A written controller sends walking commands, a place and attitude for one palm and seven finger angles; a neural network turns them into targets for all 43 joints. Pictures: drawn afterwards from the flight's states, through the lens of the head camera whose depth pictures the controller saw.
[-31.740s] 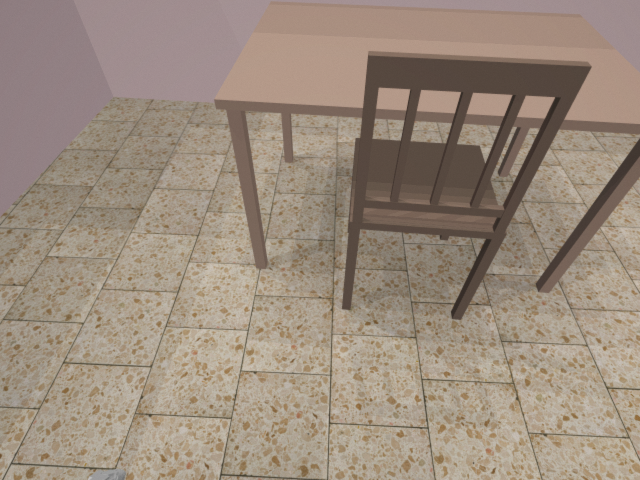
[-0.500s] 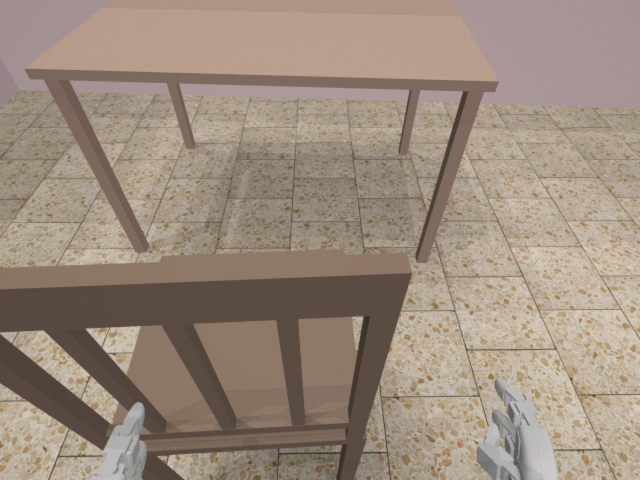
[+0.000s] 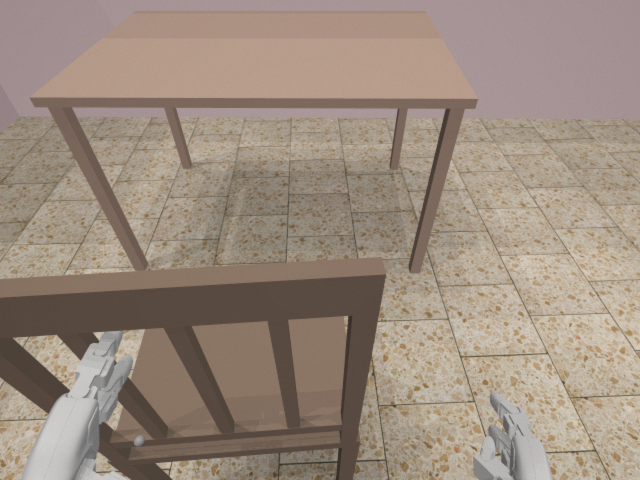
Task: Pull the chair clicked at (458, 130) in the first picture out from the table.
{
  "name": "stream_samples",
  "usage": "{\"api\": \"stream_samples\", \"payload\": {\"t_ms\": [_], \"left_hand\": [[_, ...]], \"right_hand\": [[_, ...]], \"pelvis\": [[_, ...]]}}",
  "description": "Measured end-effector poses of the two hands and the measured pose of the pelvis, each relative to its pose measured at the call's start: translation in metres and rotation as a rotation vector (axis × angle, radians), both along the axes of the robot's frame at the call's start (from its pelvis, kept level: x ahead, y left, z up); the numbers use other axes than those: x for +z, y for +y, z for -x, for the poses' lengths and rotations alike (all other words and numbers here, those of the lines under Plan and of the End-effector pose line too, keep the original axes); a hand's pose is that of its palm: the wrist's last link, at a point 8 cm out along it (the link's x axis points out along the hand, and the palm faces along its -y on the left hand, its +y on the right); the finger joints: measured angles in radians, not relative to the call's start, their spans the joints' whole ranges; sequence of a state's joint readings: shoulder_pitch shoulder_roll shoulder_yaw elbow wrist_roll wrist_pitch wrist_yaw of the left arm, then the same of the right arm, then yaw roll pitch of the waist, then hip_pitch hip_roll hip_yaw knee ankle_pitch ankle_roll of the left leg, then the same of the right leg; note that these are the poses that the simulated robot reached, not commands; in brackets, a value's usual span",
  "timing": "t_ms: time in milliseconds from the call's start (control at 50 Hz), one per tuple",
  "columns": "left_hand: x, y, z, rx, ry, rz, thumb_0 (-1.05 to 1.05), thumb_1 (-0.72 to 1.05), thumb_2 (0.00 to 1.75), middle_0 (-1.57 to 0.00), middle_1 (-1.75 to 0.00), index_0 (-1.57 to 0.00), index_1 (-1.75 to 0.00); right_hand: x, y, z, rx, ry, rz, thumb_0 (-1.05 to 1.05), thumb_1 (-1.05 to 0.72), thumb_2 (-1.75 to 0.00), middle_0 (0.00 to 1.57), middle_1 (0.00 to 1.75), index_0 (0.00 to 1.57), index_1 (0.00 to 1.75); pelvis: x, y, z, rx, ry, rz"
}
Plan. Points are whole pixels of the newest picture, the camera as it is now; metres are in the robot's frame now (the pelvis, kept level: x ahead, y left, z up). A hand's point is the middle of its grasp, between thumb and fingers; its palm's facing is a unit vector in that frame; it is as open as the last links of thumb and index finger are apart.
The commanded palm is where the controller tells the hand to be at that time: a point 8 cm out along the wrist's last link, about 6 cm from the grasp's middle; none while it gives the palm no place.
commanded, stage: draw the hand back to the body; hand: left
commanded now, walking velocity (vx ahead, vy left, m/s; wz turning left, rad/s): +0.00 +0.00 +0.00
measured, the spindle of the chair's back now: (206, 385) +0.24 +0.18 -0.02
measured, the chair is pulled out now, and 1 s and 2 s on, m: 0.64 0.63 0.66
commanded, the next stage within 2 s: step back with the hand held close in 0.96 s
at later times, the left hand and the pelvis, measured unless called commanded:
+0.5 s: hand (101, 399) +0.17 +0.24 +0.10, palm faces +0.29 -0.85 -0.44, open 10.3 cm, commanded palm +0.16 +0.29 +0.21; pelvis +0.03 -0.01 +0.04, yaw +1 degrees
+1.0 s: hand (93, 391) +0.18 +0.25 +0.10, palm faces +0.33 -0.81 -0.48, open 7.1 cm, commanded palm +0.17 +0.29 +0.22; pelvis +0.04 -0.02 +0.04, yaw +3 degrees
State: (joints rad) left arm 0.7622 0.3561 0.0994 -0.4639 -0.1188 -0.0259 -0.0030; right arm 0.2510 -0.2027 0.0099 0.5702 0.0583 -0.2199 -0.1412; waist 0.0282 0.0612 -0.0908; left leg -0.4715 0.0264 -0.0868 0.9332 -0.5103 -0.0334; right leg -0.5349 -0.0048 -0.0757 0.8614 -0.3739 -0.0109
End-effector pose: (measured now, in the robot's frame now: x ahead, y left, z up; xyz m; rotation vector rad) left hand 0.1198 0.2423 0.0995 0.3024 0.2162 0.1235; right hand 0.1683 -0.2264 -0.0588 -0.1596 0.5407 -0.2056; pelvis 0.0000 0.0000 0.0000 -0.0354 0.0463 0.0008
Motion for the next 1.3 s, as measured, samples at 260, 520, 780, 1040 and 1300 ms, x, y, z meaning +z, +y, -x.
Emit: {"api": "stream_samples", "payload": {"t_ms": [260, 520, 780, 1040, 1300], "left_hand": [[0.026, 0.017, -0.01, 0.149, 0.062, -0.109, -0.01, 0.02, 0.48, -0.33, -0.21, -0.11, -0.12], [0.033, 0.03, -0.019, 0.278, 0.115, -0.129, 0.0, 0.48, 0.7, -0.36, -0.31, -0.21, -0.22], [0.036, 0.037, -0.024, 0.335, 0.145, -0.151, 0.01, 0.84, 0.87, -0.38, -0.37, -0.28, -0.29], [0.037, 0.037, -0.023, 0.338, 0.152, -0.163, 0.01, 0.89, 0.9, -0.38, -0.38, -0.28, -0.31], [0.038, 0.045, -0.024, 0.259, 0.16, -0.191, 0.01, 0.89, 0.9, -0.37, -0.38, -0.27, -0.32]], "right_hand": [[0.013, 0.012, -0.017, 0.073, 0.062, -0.012, 0.02, -0.9, -0.9, 0.2, 0.3, 0.2, 0.3], [0.02, 0.01, -0.054, 0.178, 0.054, 0.01, 0.02, -0.9, -0.9, 0.2, 0.3, 0.21, 0.3], [0.019, 0.013, -0.073, 0.233, 0.057, 0.001, 0.01, -0.9, -0.9, 0.2, 0.3, 0.2, 0.3], [0.012, 0.018, -0.067, 0.248, 0.081, -0.017, 0.01, -0.9, -0.9, 0.2, 0.3, 0.21, 0.3], [0.024, 0.003, -0.045, 0.151, 0.139, -0.003, 0.01, -0.9, -0.9, 0.2, 0.3, 0.21, 0.3]], "pelvis": [[0.029, -0.004, -0.016, 0.003, -0.085, -0.012], [0.039, -0.011, -0.034, 0.027, -0.11, -0.024], [0.041, -0.015, -0.043, 0.042, -0.113, -0.03], [0.04, -0.016, -0.043, 0.045, -0.11, -0.035], [0.045, -0.018, -0.009, 0.023, -0.111, -0.048]]}}
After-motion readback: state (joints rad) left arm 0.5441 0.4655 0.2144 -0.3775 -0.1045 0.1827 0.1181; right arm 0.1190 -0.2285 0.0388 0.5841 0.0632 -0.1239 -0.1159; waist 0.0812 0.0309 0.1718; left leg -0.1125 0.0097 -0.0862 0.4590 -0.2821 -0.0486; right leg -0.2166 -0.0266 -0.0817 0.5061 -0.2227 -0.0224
